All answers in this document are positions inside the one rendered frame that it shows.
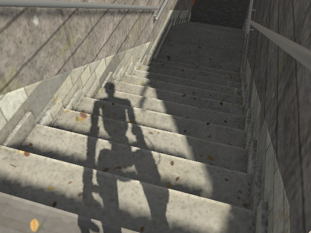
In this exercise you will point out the stairs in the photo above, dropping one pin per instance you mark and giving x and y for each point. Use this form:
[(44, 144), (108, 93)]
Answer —
[(212, 27), (161, 151)]

